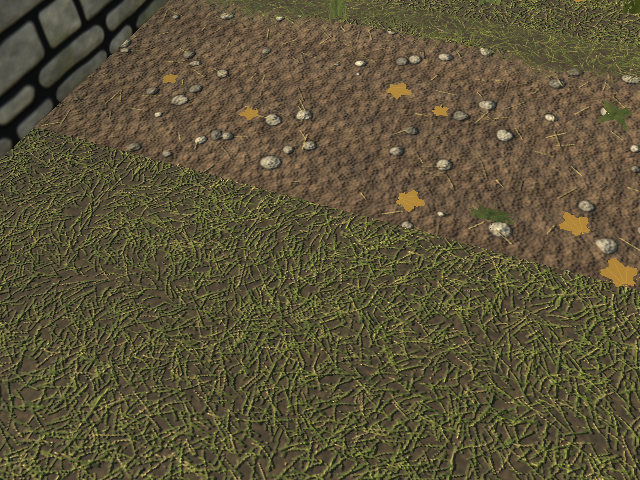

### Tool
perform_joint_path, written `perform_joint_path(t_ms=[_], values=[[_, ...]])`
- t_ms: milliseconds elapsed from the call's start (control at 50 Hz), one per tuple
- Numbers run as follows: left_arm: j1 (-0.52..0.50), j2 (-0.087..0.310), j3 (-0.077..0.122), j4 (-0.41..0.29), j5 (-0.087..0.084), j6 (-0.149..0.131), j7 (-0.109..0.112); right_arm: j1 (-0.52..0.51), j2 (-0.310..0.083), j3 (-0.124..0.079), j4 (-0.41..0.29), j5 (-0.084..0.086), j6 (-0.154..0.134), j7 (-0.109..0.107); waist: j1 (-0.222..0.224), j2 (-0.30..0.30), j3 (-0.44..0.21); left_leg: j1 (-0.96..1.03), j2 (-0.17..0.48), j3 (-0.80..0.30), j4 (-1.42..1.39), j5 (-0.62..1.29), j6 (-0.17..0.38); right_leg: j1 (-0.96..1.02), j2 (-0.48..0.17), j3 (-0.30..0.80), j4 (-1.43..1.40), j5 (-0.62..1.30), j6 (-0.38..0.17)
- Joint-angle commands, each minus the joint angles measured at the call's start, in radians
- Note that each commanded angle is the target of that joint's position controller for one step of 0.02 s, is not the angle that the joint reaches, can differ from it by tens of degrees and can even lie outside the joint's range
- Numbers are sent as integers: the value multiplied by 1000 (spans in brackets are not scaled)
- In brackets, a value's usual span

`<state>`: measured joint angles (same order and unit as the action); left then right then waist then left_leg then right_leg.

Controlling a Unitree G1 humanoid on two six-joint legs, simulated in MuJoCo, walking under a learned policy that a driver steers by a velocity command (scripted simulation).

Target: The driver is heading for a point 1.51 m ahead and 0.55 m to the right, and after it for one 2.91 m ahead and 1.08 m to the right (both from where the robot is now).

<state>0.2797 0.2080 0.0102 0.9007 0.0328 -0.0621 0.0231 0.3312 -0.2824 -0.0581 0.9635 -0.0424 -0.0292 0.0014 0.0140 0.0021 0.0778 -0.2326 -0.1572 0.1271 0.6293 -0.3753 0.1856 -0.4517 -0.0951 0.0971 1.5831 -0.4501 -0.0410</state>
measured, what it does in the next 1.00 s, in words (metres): goes down, turning right: right foot, then left foot 0.14 m lower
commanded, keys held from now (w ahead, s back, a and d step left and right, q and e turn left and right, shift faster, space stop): w+e+shift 0.70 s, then w+shift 0.20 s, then w+q+shift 0.10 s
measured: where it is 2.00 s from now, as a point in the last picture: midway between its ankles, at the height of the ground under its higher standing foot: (537, 138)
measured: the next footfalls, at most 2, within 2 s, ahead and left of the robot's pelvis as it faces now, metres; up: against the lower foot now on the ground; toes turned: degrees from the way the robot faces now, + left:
right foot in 0.22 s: +0.39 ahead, -0.14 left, +0.00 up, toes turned -12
left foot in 0.68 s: +0.82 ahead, -0.08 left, -0.14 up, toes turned -33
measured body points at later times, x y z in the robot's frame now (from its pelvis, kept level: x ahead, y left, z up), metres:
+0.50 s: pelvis +0.46 -0.12 +0.01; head +0.47 -0.13 +0.46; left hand +0.46 +0.18 -0.11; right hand +0.65 -0.41 -0.04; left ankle +0.68 +0.01 -0.67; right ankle +0.35 -0.13 -0.71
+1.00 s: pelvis +0.91 -0.30 -0.15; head +0.94 -0.32 +0.30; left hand +1.26 -0.35 -0.19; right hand +0.63 -0.37 -0.26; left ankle +0.79 -0.06 -0.84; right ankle +0.97 -0.43 -0.85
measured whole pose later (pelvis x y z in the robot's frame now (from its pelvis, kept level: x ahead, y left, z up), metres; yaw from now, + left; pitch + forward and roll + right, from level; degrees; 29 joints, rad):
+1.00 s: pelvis +0.91 -0.30 -0.15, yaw -40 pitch +3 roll +2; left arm -0.12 0.25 -0.01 0.67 0.05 -0.07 -0.05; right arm 0.63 -0.23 -0.02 1.07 0.00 -0.10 0.01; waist -0.10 -0.05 0.02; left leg 0.14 -0.01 0.12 0.43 -0.46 0.02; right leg -0.59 0.03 -0.06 0.66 -0.14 -0.15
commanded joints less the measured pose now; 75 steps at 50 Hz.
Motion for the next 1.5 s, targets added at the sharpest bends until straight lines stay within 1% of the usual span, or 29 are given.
perform_joint_path(t_ms=[20, 160, 220, 240, 260, 280, 320, 340, 400, 580, 620, 660, 720, 760, 780, 840, 940, 1000, 1020, 1040, 1100, 1220, 1340, 1400, 1420, 1440, 1460, 1480, 1500], values=[[-5, 152, 32, -69, 1, 31, -29, 28, -133, -18, -48, -1, -60, -15, 41, -88, 81, -86, 491, -454, -386, 274, 137, -225, -72, 42, -274, 110, 51], [-177, 110, 30, -108, -28, 19, -76, 38, -139, -10, -28, 42, -113, -6, 14, -14, 94, 16, 306, 30, -456, 960, -82, 70, 59, -218, -819, 525, -109], [555, 258, 120, 115, -19, 44, -63, -242, -228, -40, -113, 47, -84, -34, 417, 86, -264, -136, 315, 73, 403, 1407, -151, 743, 167, -214, -625, 414, -210], [667, 280, 137, 159, -35, 61, -59, -338, -179, -37, -108, 51, -76, -21, 496, -103, -217, -322, 137, 82, 958, 532, -161, 835, 119, -99, -772, 366, -275], [502, 245, 110, 141, -40, 65, -59, -288, -24, 4, -186, 20, -87, -6, 280, -396, -86, -621, 23, -21, 1206, -163, -166, 754, 82, 124, -916, 431, -330], [361, 245, 97, 82, -31, 54, -48, -145, 19, 34, -254, 27, -100, -2, 95, -367, -142, -748, 60, -158, 1120, -187, -161, 768, -98, 554, -1155, 284, -425], [146, 225, 104, -4, -2, 45, -27, -153, -82, 16, -207, 1, -96, 4, -14, 102, 29, -567, 175, -218, 801, -19, -164, 329, -136, 671, -1325, -49, -374], [100, 239, 103, -19, -3, 25, -26, -186, -80, 13, -209, -15, -71, 0, -50, 109, 63, -468, 201, -232, 688, -43, -187, 147, -100, 610, -1273, 10, -370], [85, 281, 115, -18, -24, -23, -25, -298, -37, 36, -258, -38, -9, 8, -45, 10, 62, -185, 210, -131, 353, 47, -228, -95, 38, 354, -1365, 215, -328], [225, 203, 105, 16, -11, -19, -25, -425, -10, 36, -331, -3, -75, 43, 96, -55, -21, -16, 127, -114, -130, 706, -180, 101, 150, 281, -1000, 172, -159], [165, 218, 106, 1, -13, -11, -7, -281, -51, 16, -294, -15, -108, 22, 20, -4, -39, 130, 143, -129, -296, 738, -201, 134, 188, 258, -740, 262, -131], [32, 268, 119, -35, -27, 9, 6, 110, -112, -20, -193, 4, -104, -4, -212, -14, -209, 483, 294, -227, -467, 975, -175, 79, 238, 155, -232, 297, -115], [187, 73, 47, -120, -88, 17, 30, 233, -124, -19, -143, -49, -87, 18, -97, 228, -401, 1034, 616, -415, 164, 1393, -123, -609, 141, 18, 271, -242, -103], [-23, 113, 42, -164, -1, 18, 28, 160, -114, -36, -149, -34, -111, -1, -130, 189, -327, 725, 683, -711, -207, 216, 56, -757, 57, 27, 244, -19, -107], [-159, 150, 50, -184, 30, 15, 5, 147, -36, -9, -107, -24, -122, -1, -118, 30, -148, 519, 608, -677, -279, 169, 28, -755, 33, 35, 165, 28, -100], [-271, 84, 18, -271, 24, 21, -75, 12, 8, 24, -60, 12, -139, -8, 31, 55, 98, -79, 431, -321, -469, 474, -68, -371, 8, 41, -443, 220, -37], [-243, 95, -1, -234, 11, 8, -85, 93, -87, 14, -18, 59, -115, 14, 64, 43, -17, -60, 341, -74, -470, 1112, -71, 197, 154, -226, -820, 391, -86], [159, 229, 51, -114, 34, -2, -46, 109, -176, 7, -15, 32, -81, -1, 281, 105, -235, -139, 308, -72, 237, 1038, -76, 717, 91, -78, -981, 269, -150], [208, 313, 67, -109, 52, -8, -36, 163, -38, 28, -43, 17, -73, 2, 211, -115, -365, -308, 182, -69, 698, -96, -75, 886, -218, 246, -977, 206, -188], [219, 317, 72, -139, 42, -6, -27, 231, -63, 18, -93, 77, -69, -12, 179, -114, -537, -479, 138, -213, 936, -129, -59, 991, -417, 649, -1125, 165, -253], [33, 170, 50, -95, 18, -31, -19, 55, -72, 7, -115, 45, -45, 0, 67, 0, -77, -573, 256, -187, 752, 67, -78, 565, -225, 266, -1281, 364, -182], [-13, 95, 34, -51, -28, -84, -25, -68, 16, 11, -182, 21, 23, 44, -58, -84, 53, -516, 297, -124, 542, 237, -108, 304, -89, -188, -1470, 551, -64], [27, 197, 49, -40, -32, -92, 2, -164, -16, 22, -236, 24, 6, 78, -92, -63, 7, -224, 147, 80, 135, 491, -35, 398, -74, -383, -1384, 1295, -1], [-67, 304, 82, -95, -6, -35, 24, 215, -146, -30, -141, 27, 20, 58, -305, -126, -206, 173, 63, 51, 137, 279, 28, 414, -133, -337, -842, 1602, 4], [-101, 298, 85, -104, -6, -18, 13, 367, -192, -59, -95, 31, 21, 41, -377, -56, -251, 359, 76, -27, 29, 256, 78, 306, -79, -334, -463, 1308, -1], [-141, 163, 53, -123, 4, -27, -15, 266, -222, -76, -92, 55, 33, 25, -288, 203, -119, 393, 135, -184, -15, 256, 106, 0, 137, -304, -47, 187, 18], [15, 121, 29, -251, -21, -49, -19, 160, -356, -93, -149, 9, 37, 24, -96, 358, -299, 655, 374, -770, -145, 338, 336, -364, 199, -111, 221, -68, 70], [-35, 161, 18, -264, -6, -74, -13, 134, -318, -96, -193, 15, 33, 13, -137, 130, -343, 650, 443, -962, -328, 248, 340, -431, 148, 3, 172, 0, 52], [-74, 184, 17, -260, -8, -85, -12, 112, -241, -77, -181, 17, 25, -2, -94, -36, -172, 460, 426, -882, -356, 342, 279, -413, 99, 10, 50, 56, 51]])
Velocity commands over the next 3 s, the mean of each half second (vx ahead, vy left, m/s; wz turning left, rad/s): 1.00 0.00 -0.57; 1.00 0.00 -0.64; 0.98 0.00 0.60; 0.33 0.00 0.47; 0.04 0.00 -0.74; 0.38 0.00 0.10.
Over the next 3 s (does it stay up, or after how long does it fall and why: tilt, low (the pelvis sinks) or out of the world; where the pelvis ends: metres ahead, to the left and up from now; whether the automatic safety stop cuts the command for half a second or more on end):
stays up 1.73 -0.76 -0.12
